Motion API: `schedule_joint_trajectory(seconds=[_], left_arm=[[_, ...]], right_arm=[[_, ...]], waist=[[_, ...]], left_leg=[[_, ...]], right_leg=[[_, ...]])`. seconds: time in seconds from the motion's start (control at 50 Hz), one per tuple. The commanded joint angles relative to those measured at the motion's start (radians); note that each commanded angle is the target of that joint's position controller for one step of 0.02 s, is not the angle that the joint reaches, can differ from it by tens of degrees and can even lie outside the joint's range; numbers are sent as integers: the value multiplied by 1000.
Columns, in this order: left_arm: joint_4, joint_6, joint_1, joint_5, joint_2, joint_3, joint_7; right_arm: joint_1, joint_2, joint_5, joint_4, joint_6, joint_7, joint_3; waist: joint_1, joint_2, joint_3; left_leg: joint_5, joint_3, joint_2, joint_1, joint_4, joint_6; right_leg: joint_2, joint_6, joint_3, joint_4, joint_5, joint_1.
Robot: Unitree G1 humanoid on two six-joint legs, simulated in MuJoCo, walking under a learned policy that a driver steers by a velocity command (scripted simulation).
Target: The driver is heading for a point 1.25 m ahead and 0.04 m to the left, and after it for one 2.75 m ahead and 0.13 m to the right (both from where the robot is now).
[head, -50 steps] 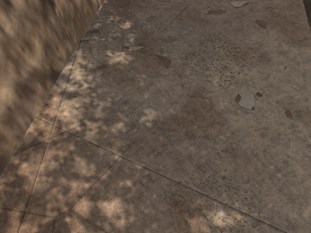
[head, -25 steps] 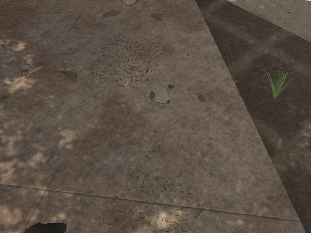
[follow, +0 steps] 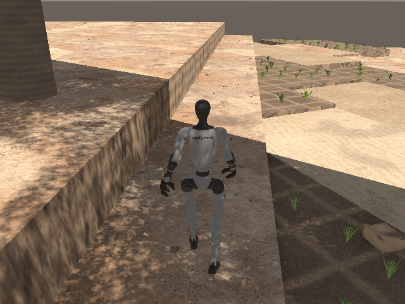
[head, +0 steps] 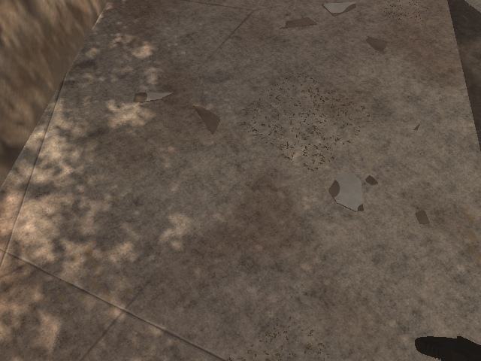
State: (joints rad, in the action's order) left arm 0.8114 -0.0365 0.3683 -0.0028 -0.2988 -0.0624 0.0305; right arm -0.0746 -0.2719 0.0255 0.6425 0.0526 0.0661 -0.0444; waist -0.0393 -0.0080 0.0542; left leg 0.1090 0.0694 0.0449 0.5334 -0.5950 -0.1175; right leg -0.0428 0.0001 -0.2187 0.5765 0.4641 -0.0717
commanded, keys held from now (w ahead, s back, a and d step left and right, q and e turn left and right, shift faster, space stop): w+q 0.02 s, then q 0.18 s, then no key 0.28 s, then w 0.26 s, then w+e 0.26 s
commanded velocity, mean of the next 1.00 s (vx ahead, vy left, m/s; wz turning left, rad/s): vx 0.28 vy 0.00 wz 0.17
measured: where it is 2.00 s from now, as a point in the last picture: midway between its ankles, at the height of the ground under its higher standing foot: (270, 200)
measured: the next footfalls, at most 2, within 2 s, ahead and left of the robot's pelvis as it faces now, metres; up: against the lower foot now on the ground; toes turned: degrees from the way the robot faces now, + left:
right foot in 0.42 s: +0.36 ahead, -0.11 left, +0.00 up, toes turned +15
left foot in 0.78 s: +0.26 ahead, +0.11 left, +0.00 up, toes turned +13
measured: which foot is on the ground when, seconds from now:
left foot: down 0.00-0.42, up 0.44-0.76, down 0.78-1.00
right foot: down 0.00-0.00, up 0.02-0.40, down 0.42-0.78, up 0.80-1.00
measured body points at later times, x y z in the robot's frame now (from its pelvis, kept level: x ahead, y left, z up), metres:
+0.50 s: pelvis +0.21 -0.03 +0.01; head +0.24 -0.04 +0.46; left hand +0.32 +0.25 -0.07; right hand +0.40 -0.27 -0.10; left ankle +0.13 +0.07 -0.69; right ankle +0.33 -0.12 -0.71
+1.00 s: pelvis +0.33 +0.01 +0.03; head +0.33 +0.03 +0.48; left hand +0.44 +0.29 -0.08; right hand +0.38 -0.27 -0.08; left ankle +0.22 +0.10 -0.71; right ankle +0.46 -0.14 -0.64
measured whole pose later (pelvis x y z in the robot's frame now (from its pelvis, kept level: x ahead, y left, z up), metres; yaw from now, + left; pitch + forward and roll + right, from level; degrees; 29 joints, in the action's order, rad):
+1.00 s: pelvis +0.33 +0.01 +0.03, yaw +8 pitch +2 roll +0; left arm 0.71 -0.04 0.23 -0.02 -0.30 -0.07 -0.02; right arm -0.41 -0.24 -0.01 0.84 0.08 -0.02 -0.05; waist 0.06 0.05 -0.03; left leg 0.28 0.08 -0.01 0.02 -0.27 -0.01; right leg -0.02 0.01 0.08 0.94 0.11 0.68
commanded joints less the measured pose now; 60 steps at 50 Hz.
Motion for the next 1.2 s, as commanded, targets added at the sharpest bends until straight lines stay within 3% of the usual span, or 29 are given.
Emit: schedule_joint_trajectory(seconds=[0.02,0.04,0.06,0.08,0.12,0.18,0.24,0.34,0.4,0.42,0.44,0.46,0.48,0.5,0.54,0.56,0.64,0.7,0.76,0.78,0.8,0.82,0.86,0.9,0.94,1.06,1.12,1.16,1.2], left_arm=[[-147,-68,46,11,-54,16,-17],[-178,-94,-97,-27,-142,-8,-32],[-205,-106,-142,-39,-145,-4,-35],[-199,-106,-146,-16,-137,-5,-27],[-187,-77,-108,13,-150,-16,-20],[-182,-44,-80,24,-100,-1,-7],[-189,-32,-132,23,-66,14,-3],[-211,-37,-240,7,-87,8,-25],[-206,-55,-196,23,-101,-9,-31],[-215,-64,-192,41,-130,-13,-26],[-235,-62,-196,62,-178,-15,-19],[-203,-47,-155,61,-98,-1,-21],[-195,-38,-140,36,-55,13,-30],[-179,-28,-123,23,-56,11,-35],[-167,-8,-136,4,-141,-15,-33],[-173,1,-165,7,-165,-22,-26],[-170,1,-182,-1,-128,-21,-7],[-153,4,-163,-17,-133,-26,-12],[-149,14,-169,-25,-108,-19,-16],[-169,10,-215,-20,-51,-1,-20],[-208,-6,-263,-17,34,21,-26],[-232,-26,-286,-35,-41,1,-25],[-194,-35,-209,-38,-99,-23,-34],[-176,-35,-205,-17,-91,-26,-38],[-173,-29,-210,-15,-56,-20,-48],[-253,-19,-363,-19,7,11,-82],[-284,-19,-399,-23,-8,10,-102],[-293,-17,-367,-20,-39,-5,-109],[-241,-8,-135,-21,-114,-49,-99]], right_arm=[[-359,-297,-1,-15,3,-29,-99],[-330,-231,-14,-24,9,-30,-80],[-261,-203,-16,-29,14,-32,-70],[-188,-180,-11,-42,14,-32,-63],[-113,-151,-22,-64,10,-41,-52],[-97,-186,-24,-43,8,-58,-63],[-99,-185,-12,-21,-18,-79,-62],[-151,-163,-16,17,-46,-89,-48],[-117,-130,-16,19,-44,-87,-32],[-149,-88,-30,18,-35,-86,-19],[-267,-52,-48,28,-23,-82,-6],[-305,-72,-37,45,-29,-84,-5],[-267,-131,-27,43,-46,-88,-18],[-219,-139,-19,43,-64,-91,-26],[-168,-146,-18,37,-93,-90,-35],[-151,-139,-17,31,-91,-89,-34],[-165,-69,-22,64,-45,-86,-17],[-175,-69,-17,79,-21,-78,-17],[-256,-70,-23,118,-8,-73,-21],[-341,-104,-26,133,-2,-78,-30],[-409,-192,-34,143,1,-84,-51],[-390,-242,-52,141,12,-79,-69],[-300,-142,-30,125,42,-85,-44],[-278,-114,-24,124,48,-85,-36],[-286,-99,-39,131,50,-86,-31],[-325,-145,-29,160,37,-91,-40],[-343,-172,-13,178,23,-87,-50],[-329,-201,-8,176,13,-89,-59],[-309,-222,-7,166,0,-97,-66]], waist=[[126,-180,-476],[179,-85,-383],[136,-28,-237],[81,51,-146],[18,20,-94],[-8,-17,-101],[15,-64,-154],[80,-104,-175],[29,-112,-155],[39,-55,-174],[103,127,-245],[87,249,-303],[62,201,-282],[41,149,-262],[28,141,-156],[35,171,-109],[38,180,-115],[43,174,-126],[93,133,-99],[135,55,-89],[156,-170,-74],[157,-208,26],[90,-156,59],[90,-114,40],[91,-101,17],[143,-89,69],[136,-80,87],[92,-104,36],[-46,-110,-116]], left_leg=[[178,-914,-384,-995,210,-358],[120,-818,-362,-920,279,-293],[-40,-660,-331,-755,282,-251],[-244,-538,-282,-589,275,-218],[-449,-408,-224,-380,299,-195],[-632,-302,-170,-240,299,-185],[-591,-225,-109,-220,249,-123],[-368,-313,-161,-315,167,-83],[-251,-369,-153,-335,56,-34],[-146,-345,-90,-302,-20,16],[226,-286,0,-190,-162,73],[536,-241,16,-132,-280,134],[580,-236,-16,-97,-346,165],[547,-222,-32,-58,-387,178],[462,-166,-50,5,-425,191],[435,-135,-50,-8,-400,187],[342,-66,-43,-170,-191,142],[254,-45,-36,-261,-5,108],[166,-35,-31,-455,172,59],[271,-177,-145,-569,247,18],[531,-480,-346,-638,387,-64],[652,-670,-462,-538,469,-156],[524,-525,-394,-586,454,-101],[270,-354,-349,-614,454,-48],[67,-208,-307,-571,454,-30],[-81,3,-286,-478,468,-16],[-191,37,-322,-556,428,-8],[-565,74,-332,-604,309,11],[-850,120,-303,-564,-7,44]], right_leg=[[120,10,256,873,131,744],[63,-5,359,901,72,836],[20,-16,345,824,-6,837],[-16,-5,324,741,-37,795],[-49,28,310,657,-75,671],[-24,85,265,493,-146,604],[15,106,243,285,-315,543],[32,79,271,70,-431,506],[33,11,261,-122,-511,397],[-55,-27,336,-154,-796,289],[-235,-144,506,-103,-1157,109],[-341,-279,672,-138,-1110,77],[-333,-296,726,-176,-890,97],[-288,-261,706,-211,-557,106],[-238,-211,686,-327,36,206],[-214,-188,657,-371,118,275],[-138,-174,486,-392,-14,355],[-151,-196,478,-380,12,355],[-108,-148,446,-306,97,502],[-54,-98,402,-156,84,649],[82,-28,237,143,20,847],[60,-38,308,308,39,953],[26,-47,393,421,-110,1037],[8,-27,390,420,-231,1025],[10,2,344,423,-335,956],[-14,6,210,156,-492,793],[-5,-43,173,74,-418,765],[44,-88,123,55,-332,664],[127,-146,87,11,-328,345]])
Velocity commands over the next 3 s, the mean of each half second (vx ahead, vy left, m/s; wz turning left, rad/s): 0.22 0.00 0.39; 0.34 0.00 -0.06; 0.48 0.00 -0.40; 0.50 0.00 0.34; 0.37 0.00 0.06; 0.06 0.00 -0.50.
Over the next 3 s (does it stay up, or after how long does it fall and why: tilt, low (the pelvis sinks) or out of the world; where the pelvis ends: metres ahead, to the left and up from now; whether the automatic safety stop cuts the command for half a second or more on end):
stays up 1.19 0.04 0.03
